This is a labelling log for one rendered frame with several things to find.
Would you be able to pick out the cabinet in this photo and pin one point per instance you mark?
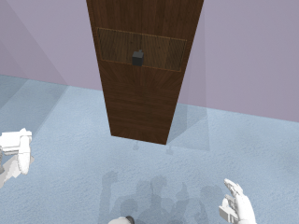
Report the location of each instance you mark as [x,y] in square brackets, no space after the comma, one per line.
[141,100]

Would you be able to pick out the right robot hand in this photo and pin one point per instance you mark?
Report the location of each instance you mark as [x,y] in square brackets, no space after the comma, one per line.
[240,206]

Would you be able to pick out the handle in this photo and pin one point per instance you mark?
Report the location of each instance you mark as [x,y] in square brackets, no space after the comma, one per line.
[138,58]

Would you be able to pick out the left robot hand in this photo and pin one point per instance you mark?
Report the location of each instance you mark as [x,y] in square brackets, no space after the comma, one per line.
[17,144]

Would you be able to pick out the drawer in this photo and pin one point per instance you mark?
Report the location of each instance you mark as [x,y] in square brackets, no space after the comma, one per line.
[159,51]

